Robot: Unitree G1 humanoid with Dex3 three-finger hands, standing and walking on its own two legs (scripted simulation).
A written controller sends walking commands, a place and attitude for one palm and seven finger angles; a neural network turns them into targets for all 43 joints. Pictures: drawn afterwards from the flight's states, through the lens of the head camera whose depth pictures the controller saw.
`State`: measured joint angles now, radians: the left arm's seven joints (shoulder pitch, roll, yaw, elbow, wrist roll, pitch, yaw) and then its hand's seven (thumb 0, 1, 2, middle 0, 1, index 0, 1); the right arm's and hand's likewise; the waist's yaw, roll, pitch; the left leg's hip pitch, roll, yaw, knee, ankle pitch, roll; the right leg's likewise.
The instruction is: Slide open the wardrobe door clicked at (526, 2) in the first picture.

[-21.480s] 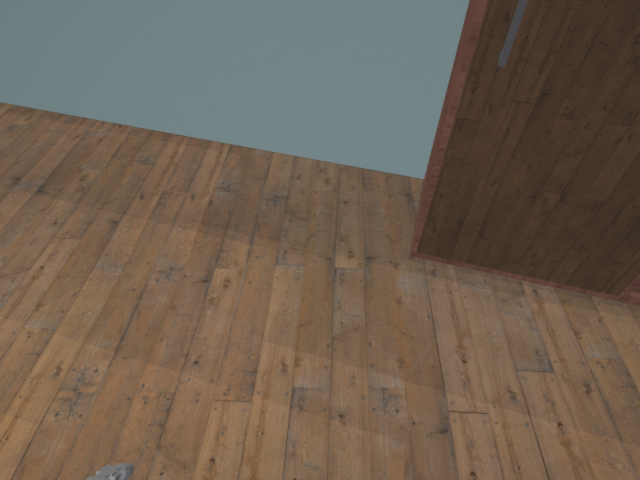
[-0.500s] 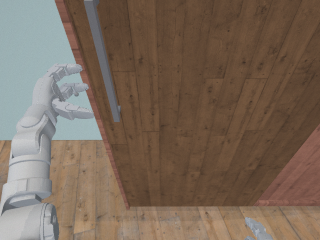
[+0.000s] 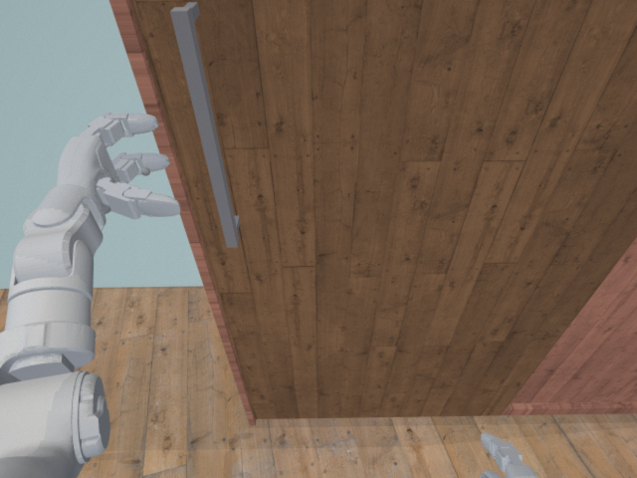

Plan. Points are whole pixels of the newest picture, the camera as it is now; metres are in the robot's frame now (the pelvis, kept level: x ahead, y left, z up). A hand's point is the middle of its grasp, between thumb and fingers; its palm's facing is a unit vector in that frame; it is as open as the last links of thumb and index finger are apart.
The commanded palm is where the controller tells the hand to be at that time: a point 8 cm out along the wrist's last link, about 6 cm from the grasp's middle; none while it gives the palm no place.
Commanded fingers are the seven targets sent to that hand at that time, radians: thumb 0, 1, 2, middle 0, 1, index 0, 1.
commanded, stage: move the hooked fingers beside the handle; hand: left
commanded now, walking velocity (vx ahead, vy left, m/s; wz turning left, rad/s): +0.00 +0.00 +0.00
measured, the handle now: (215, 145) +0.46 +0.16 +0.23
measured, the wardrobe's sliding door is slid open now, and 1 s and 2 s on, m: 0.00 0.00 0.00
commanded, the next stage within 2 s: feel for the door with the fingertips in 1.22 s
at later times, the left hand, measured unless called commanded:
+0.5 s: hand (161, 187) +0.38 +0.21 +0.21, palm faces +0.09 -1.00 -0.01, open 14.0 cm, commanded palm +0.37 +0.27 +0.22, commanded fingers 0.00 -0.50 0.30 -0.30 -1.20 -0.30 -1.20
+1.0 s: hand (166, 174) +0.40 +0.21 +0.22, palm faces +0.07 -1.00 -0.01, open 14.0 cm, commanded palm +0.36 +0.26 +0.21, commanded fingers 0.00 -0.50 0.30 -0.30 -1.20 -0.30 -1.20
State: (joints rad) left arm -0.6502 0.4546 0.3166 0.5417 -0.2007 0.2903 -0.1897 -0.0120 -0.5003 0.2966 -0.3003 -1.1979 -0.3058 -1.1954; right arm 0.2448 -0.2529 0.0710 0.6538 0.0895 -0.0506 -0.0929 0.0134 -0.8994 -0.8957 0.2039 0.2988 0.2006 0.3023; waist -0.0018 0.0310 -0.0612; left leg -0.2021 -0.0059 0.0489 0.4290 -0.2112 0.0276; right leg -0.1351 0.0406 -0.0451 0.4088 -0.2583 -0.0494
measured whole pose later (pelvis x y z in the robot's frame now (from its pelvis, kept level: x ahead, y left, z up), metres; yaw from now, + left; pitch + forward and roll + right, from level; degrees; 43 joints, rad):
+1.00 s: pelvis +0.01 +0.00 +0.00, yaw +0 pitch +0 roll +0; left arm -0.61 0.42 0.29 0.48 -0.23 0.33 -0.21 -0.01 -0.50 0.30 -0.30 -1.20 -0.30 -1.20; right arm 0.25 -0.27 0.05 0.66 0.09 -0.04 -0.09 0.01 -0.90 -0.90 0.20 0.30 0.20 0.30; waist 0.01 0.04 -0.07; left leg -0.20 -0.01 0.04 0.43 -0.23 0.02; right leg -0.13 0.04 -0.05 0.41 -0.28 -0.05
